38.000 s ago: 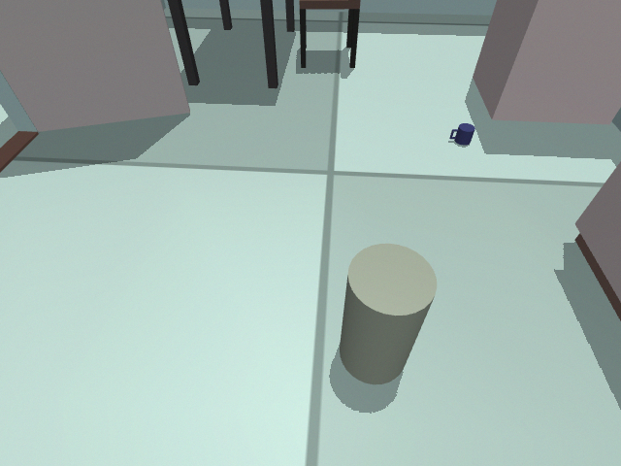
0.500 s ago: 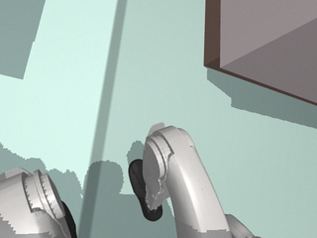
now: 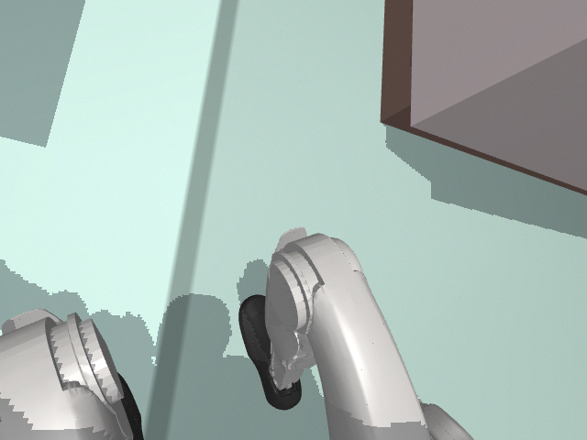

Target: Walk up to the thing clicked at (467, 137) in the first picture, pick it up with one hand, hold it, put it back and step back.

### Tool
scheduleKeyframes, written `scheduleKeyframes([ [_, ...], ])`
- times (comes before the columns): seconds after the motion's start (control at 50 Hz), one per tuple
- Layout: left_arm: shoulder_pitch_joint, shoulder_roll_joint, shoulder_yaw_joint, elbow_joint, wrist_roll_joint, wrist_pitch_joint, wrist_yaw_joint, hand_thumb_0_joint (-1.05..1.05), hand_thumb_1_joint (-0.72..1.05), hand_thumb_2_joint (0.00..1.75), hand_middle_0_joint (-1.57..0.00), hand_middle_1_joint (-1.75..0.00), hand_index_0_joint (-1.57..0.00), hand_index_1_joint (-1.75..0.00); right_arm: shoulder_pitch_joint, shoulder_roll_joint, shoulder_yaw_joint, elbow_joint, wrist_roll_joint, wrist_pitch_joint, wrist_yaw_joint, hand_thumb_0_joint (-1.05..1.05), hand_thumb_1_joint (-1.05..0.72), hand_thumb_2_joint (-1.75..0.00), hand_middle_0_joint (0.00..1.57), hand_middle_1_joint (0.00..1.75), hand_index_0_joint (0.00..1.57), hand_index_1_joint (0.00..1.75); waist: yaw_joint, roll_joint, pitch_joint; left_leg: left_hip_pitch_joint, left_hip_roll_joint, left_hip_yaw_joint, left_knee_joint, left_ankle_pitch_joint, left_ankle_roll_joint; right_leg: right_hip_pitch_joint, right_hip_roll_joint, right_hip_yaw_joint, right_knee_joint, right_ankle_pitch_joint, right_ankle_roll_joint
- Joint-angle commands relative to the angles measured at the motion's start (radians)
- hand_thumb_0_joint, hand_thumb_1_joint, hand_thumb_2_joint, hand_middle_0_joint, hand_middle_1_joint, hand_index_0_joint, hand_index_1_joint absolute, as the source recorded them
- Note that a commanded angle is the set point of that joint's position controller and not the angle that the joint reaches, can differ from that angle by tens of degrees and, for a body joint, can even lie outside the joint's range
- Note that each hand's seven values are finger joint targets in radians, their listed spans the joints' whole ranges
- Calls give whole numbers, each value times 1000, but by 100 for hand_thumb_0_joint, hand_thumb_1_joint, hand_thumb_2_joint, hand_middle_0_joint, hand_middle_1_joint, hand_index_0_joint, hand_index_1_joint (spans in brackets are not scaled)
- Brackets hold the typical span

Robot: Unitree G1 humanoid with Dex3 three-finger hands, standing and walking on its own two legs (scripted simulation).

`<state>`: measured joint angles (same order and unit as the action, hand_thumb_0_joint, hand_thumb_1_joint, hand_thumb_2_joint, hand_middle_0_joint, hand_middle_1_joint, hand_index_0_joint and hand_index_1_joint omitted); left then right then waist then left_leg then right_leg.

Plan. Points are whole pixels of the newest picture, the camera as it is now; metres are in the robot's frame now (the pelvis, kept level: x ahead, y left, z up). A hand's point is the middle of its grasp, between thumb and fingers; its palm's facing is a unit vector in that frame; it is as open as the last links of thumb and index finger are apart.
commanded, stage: settle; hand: left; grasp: from above
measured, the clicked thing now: out of the picture +0.46 +0.34 -0.26
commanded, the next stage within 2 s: lift in 0.68 s
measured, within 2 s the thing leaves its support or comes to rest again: leaves its support in 0.10 s
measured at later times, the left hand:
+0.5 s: hand out of the picture +0.45 +0.35 -0.14, palm faces -0.46 -0.11 -0.88, open 11.4 cm
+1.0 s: hand out of the picture +0.45 +0.35 -0.08, palm faces -0.45 -0.11 -0.88, open 11.4 cm
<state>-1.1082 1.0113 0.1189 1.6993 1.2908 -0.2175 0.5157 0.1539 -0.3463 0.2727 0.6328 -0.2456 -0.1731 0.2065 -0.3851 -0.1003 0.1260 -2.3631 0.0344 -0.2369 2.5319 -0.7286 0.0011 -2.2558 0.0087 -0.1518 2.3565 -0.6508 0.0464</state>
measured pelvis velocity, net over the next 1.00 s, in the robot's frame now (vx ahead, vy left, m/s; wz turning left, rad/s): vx -0.01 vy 0.00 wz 0.10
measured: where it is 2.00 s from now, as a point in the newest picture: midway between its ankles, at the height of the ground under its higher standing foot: (208, 411)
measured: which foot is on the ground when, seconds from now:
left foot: down 0.00-1.00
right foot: down 0.00-1.00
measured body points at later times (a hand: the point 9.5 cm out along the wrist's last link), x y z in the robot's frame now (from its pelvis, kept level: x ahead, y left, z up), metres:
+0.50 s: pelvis +0.00 +0.00 +0.02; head +0.24 +0.10 +0.39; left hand +0.47 +0.35 -0.09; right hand +0.09 -0.26 -0.07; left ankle +0.06 +0.13 -0.27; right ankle +0.11 -0.12 -0.27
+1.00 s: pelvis -0.01 +0.00 +0.05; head +0.22 +0.09 +0.43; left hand +0.47 +0.35 -0.03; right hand +0.05 -0.27 -0.05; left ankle +0.06 +0.13 -0.27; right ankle +0.11 -0.12 -0.27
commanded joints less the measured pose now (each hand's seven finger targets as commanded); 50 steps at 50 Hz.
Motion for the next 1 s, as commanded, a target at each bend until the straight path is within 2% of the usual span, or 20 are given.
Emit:
scheduleKeyframes([
  [0.0, -241, 248, 34, -180, 2, 11, 26, 0, 35, 100, -72, -103, -75, -101, 195, -313, -117, 16, 7, 7, -2, 0, -91, -90, 20, 30, 20, 30, -7, 561, -679, 541, 1, 103, -277, 270, -5, 343, 49, -97, -174, 256, -77],
  [0.02, -254, 246, 40, -213, 0, 13, 20, 0, 36, 102, -74, -104, -76, -102, 196, -312, -126, 13, 11, 8, -1, 0, -91, -90, 20, 30, 20, 30, -4, 561, -695, 540, -1, 111, -263, 271, -2, 343, 46, -91, -178, 261, -78],
  [0.04, -254, 261, 60, -275, -9, 12, 17, 0, 38, 103, -76, -102, -78, -101, 196, -317, -139, 14, 14, 11, -4, 0, -91, -90, 20, 30, 20, 30, 19, 594, -736, 566, -3, 111, -274, 286, -8, 348, 43, -91, -180, 263, -84],
  [0.08, -242, 227, 45, -349, -16, 16, -1, 0, 38, 103, -76, -102, -78, -101, 198, -298, -149, 16, 20, 14, 4, 0, -91, -90, 20, 30, 20, 30, 25, 626, -778, 596, -1, 120, -281, 316, -7, 365, 45, -81, -183, 287, -84],
  [0.1, -215, 234, 48, -395, -15, 20, -5, 0, 38, 102, -77, -103, -78, -101, 198, -289, -154, 14, 26, 21, 6, 0, -91, -90, 20, 30, 20, 30, 54, 645, -840, 619, -1, 126, -288, 343, -7, 392, 48, -75, -183, 308, -85],
  [0.12, -225, 207, 38, -438, -31, 22, -13, 0, 41, 101, -78, -102, -80, -101, 200, -283, -163, 13, 33, 26, 10, 0, -91, -90, 20, 30, 20, 30, 57, 642, -857, 614, -5, 130, -286, 362, -6, 387, 44, -75, -181, 327, -86],
  [0.16, -199, 177, 42, -430, -48, 34, -29, 0, 43, 103, -78, -104, -80, -102, 209, -286, -189, 24, 44, 35, 14, 0, -91, -90, 20, 30, 20, 30, 61, 623, -828, 588, -9, 138, -291, 344, -7, 344, 40, -72, -188, 305, -90],
  [0.26, -214, 84, -1, -451, -77, 75, -95, 0, 48, 99, -81, -101, -84, -98, 236, -257, -218, 36, 72, 70, 17, 0, -91, -90, 20, 30, 20, 30, 65, 529, -841, 554, -15, 148, -309, 326, 11, 347, 37, -53, -222, 300, -78],
  [0.3, -184, 27, -31, -412, -93, 87, -132, 0, 48, 101, -83, -104, -85, -101, 241, -250, -226, 39, 82, 82, 17, 0, -91, -90, 20, 30, 20, 30, 55, 479, -780, 511, -19, 149, -328, 287, 16, 339, 34, -47, -237, 266, -80],
  [0.34, -189, 41, -35, -440, -93, 88, -168, 0, 49, 106, -85, -104, -87, -102, 240, -246, -233, 34, 95, 97, 9, 0, -91, -90, 20, 30, 20, 30, 71, 449, -799, 519, -21, 152, -347, 268, 19, 366, 36, -40, -254, 248, -81],
  [0.36, -204, 22, -47, -442, -98, 88, -189, 0, 51, 106, -86, -105, -88, -103, 244, -253, -240, 35, 100, 103, 2, 0, -92, -90, 20, 30, 20, 30, 65, 438, -794, 529, -23, 149, -346, 260, 18, 344, 31, -37, -258, 237, -85],
  [0.46, -263, 45, -38, -505, -91, 63, -242, 0, 53, 110, -88, -109, -90, -107, 237, -241, -244, 12, 113, 137, -24, 0, -91, -90, 20, 30, 20, 30, 72, 433, -826, 551, -31, 146, -373, 243, 12, 352, 25, -31, -271, 208, -90],
  [0.62, -279, 82, -25, -484, -63, 27, -250, 0, 47, 108, -84, -106, -85, -104, 231, -223, -237, 3, 113, 163, -68, 0, -91, -90, 20, 30, 20, 30, 83, 417, -794, 511, -40, 182, -377, 201, 19, 367, 25, -6, -312, 153, -94],
  [0.72, -299, 89, -26, -508, -58, 28, -243, 0, 46, 110, -83, -105, -84, -104, 236, -217, -239, 7, 117, 170, -84, 0, -91, -90, 20, 30, 20, 30, 94, 459, -830, 547, -40, 182, -414, 185, 16, 367, 20, -7, -317, 142, -93],
  [0.74, -283, 82, -33, -490, -58, 33, -244, 0, 43, 102, -82, -107, -85, -104, 231, -211, -241, 6, 119, 173, -86, 0, -94, -91, 20, 30, 20, 30, 100, 457, -839, 559, -35, 174, -427, 174, 15, 361, 25, -6, -309, 131, -96],
  [0.76, -297, 81, -34, -511, -63, 35, -247, 0, 37, 104, -74, -99, -77, -97, 235, -209, -242, 10, 123, 176, -87, 0, -89, -89, 20, 30, 20, 30, 105, 473, -860, 562, -34, 179, -434, 181, 17, 371, 24, -5, -310, 146, -93],
  [0.78, -283, 79, -33, -509, -68, 42, -251, 0, 37, 98, -78, -105, -80, -102, 240, -209, -246, 9, 125, 177, -89, 0, -94, -91, 20, 30, 20, 30, 107, 466, -868, 582, -36, 179, -439, 188, 17, 374, 22, -4, -317, 154, -92],
  [0.8, -279, 76, -33, -522, -75, 48, -258, 0, 36, 101, -72, -99, -74, -97, 244, -212, -250, 10, 130, 178, -92, 0, -89, -89, 20, 30, 20, 30, 115, 474, -881, 583, -37, 177, -454, 188, 17, 371, 18, -7, -318, 159, -91],
  [0.88, -258, 49, -41, -566, -108, 75, -296, 0, 46, 102, -81, -106, -84, -103, 257, -205, -269, 12, 147, 189, -97, 0, -92, -91, 20, 30, 20, 30, 129, 481, -908, 646, -34, 173, -485, 219, 15, 373, 15, 0, -326, 189, -92],
  [0.98, -211, 43, -24, -667, -144, 92, -348, 0, 47, 105, -82, -106, -85, -103, 269, -201, -298, 3, 168, 206, -103, 0, -92, -91, 20, 30, 20, 30, 161, 477, -948, 676, -41, 178, -530, 226, 17, 405, 6, 17, -361, 185, -95],
])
